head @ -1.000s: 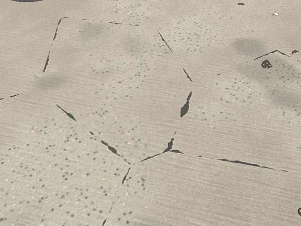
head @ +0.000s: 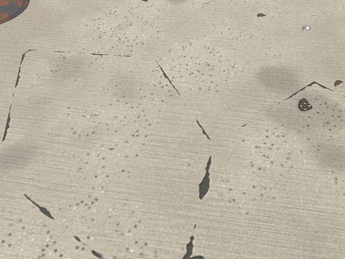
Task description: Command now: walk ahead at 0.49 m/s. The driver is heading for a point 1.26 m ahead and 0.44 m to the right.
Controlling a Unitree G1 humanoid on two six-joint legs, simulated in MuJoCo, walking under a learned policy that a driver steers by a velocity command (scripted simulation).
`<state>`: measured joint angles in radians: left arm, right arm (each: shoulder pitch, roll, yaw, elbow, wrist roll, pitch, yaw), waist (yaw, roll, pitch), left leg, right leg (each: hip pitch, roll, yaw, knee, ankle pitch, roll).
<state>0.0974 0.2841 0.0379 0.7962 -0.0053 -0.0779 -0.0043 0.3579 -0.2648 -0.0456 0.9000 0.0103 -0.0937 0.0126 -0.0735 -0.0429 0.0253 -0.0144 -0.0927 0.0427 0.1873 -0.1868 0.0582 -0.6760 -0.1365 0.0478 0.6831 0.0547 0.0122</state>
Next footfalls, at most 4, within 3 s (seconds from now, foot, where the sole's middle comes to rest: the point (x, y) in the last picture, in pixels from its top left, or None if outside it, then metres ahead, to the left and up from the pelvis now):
0.16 right None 0.29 -0.14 -0.78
0.72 left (146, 235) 0.59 0.09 -0.78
1.28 right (204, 175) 0.85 -0.18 -0.78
1.78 left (183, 119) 1.19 -0.12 -0.78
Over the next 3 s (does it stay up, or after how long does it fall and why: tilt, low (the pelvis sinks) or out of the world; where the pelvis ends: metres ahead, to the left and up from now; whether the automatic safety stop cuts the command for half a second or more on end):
stays up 1.27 -0.40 -0.01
